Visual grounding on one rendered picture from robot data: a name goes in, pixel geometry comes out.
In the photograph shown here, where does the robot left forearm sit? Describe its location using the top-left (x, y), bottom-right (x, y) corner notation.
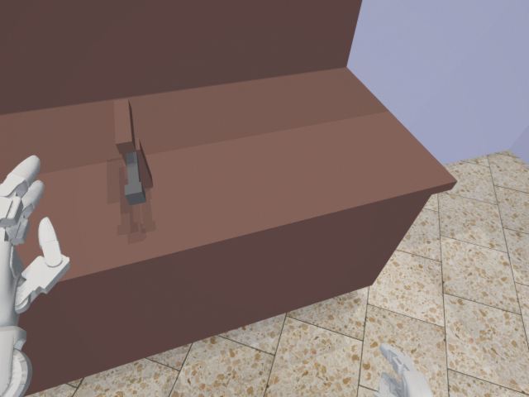
top-left (0, 326), bottom-right (32, 397)

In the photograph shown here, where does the counter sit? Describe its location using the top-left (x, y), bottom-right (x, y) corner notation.
top-left (0, 0), bottom-right (457, 397)

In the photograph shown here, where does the tap lever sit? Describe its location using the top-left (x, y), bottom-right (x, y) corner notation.
top-left (124, 152), bottom-right (146, 206)

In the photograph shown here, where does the left robot hand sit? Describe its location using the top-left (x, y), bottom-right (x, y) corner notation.
top-left (0, 155), bottom-right (70, 327)

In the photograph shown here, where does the right robot hand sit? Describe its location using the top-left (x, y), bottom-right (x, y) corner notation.
top-left (374, 342), bottom-right (434, 397)

